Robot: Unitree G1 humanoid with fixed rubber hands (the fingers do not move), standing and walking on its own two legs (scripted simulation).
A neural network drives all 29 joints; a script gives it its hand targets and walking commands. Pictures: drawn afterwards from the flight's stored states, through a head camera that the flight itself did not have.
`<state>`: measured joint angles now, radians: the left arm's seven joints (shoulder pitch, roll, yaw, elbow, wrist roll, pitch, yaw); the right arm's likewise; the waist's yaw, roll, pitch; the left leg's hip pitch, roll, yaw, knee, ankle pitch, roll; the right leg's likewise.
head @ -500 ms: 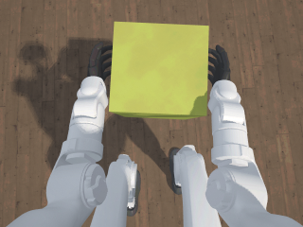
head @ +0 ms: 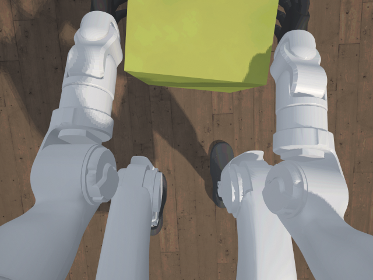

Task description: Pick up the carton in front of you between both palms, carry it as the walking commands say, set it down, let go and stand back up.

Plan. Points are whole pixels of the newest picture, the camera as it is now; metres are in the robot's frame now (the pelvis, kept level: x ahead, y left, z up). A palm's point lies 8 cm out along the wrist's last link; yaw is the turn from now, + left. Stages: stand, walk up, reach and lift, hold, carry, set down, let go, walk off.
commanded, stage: set down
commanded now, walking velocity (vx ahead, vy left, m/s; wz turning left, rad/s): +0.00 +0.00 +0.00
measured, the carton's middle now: (196, 32) +0.54 -0.05 -0.21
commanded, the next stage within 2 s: none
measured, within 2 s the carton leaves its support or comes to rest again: rests again in 0.84 s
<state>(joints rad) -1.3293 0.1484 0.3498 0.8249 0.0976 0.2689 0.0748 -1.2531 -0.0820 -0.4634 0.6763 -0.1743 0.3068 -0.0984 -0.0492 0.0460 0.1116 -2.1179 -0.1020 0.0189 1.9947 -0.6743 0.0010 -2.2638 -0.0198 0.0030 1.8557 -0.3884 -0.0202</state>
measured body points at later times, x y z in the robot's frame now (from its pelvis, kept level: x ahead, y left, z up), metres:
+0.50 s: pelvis +0.01 +0.01 -0.05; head +0.38 +0.00 +0.18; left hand +0.58 +0.09 -0.24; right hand +0.56 -0.21 -0.22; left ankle +0.07 +0.11 -0.40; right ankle +0.14 -0.12 -0.40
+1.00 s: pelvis -0.01 +0.00 -0.07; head +0.37 +0.00 +0.16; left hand +0.58 +0.09 -0.25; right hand +0.55 -0.23 -0.24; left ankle +0.07 +0.11 -0.40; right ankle +0.14 -0.12 -0.40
